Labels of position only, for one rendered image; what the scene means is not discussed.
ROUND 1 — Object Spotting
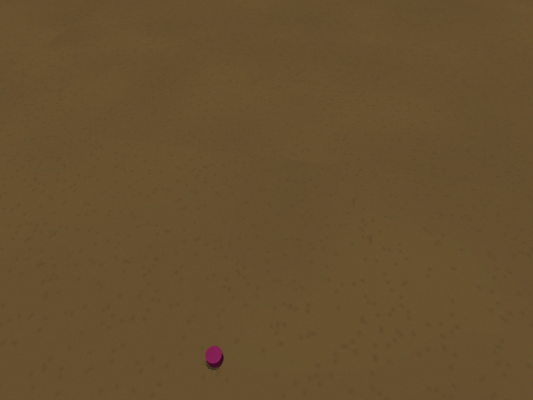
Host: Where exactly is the tin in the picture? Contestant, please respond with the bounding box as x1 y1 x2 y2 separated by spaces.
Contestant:
206 346 224 368

